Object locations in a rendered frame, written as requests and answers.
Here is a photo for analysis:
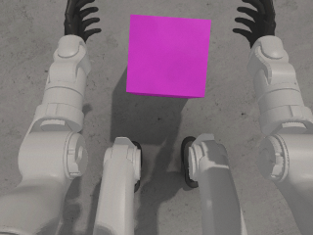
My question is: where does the carton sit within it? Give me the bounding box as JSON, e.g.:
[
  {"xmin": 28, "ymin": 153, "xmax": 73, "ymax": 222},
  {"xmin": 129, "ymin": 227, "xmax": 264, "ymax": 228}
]
[{"xmin": 126, "ymin": 14, "xmax": 211, "ymax": 99}]

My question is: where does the robot left forearm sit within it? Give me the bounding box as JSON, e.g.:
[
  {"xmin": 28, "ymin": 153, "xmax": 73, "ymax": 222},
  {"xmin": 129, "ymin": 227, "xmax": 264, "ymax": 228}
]
[{"xmin": 18, "ymin": 34, "xmax": 92, "ymax": 174}]

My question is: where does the robot left thigh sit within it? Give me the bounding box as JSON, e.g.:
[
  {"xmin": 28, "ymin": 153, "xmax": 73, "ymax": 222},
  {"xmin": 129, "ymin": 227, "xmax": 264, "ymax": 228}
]
[{"xmin": 92, "ymin": 144, "xmax": 141, "ymax": 235}]

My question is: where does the robot right forearm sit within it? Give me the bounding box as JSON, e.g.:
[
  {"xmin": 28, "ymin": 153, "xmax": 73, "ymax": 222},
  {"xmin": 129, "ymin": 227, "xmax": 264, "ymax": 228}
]
[{"xmin": 246, "ymin": 35, "xmax": 313, "ymax": 136}]

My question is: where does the robot left hand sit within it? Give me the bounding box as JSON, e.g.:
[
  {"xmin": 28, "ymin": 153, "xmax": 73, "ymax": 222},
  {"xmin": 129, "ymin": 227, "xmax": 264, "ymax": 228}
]
[{"xmin": 64, "ymin": 0, "xmax": 102, "ymax": 43}]

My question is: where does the right robot upper arm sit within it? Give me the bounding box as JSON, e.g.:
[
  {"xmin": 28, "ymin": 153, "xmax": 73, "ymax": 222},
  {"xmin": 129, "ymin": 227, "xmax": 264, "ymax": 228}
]
[{"xmin": 256, "ymin": 133, "xmax": 313, "ymax": 235}]

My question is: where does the left robot upper arm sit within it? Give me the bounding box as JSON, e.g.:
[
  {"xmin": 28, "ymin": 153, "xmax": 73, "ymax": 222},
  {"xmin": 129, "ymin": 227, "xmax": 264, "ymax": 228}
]
[{"xmin": 0, "ymin": 130, "xmax": 88, "ymax": 235}]

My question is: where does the right robot foot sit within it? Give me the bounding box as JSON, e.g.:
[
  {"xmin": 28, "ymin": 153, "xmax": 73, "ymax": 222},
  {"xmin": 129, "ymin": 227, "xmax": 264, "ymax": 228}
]
[{"xmin": 181, "ymin": 136, "xmax": 199, "ymax": 188}]

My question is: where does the robot right hand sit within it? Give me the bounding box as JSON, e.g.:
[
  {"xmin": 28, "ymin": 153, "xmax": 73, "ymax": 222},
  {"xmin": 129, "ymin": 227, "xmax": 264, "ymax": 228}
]
[{"xmin": 232, "ymin": 0, "xmax": 277, "ymax": 49}]

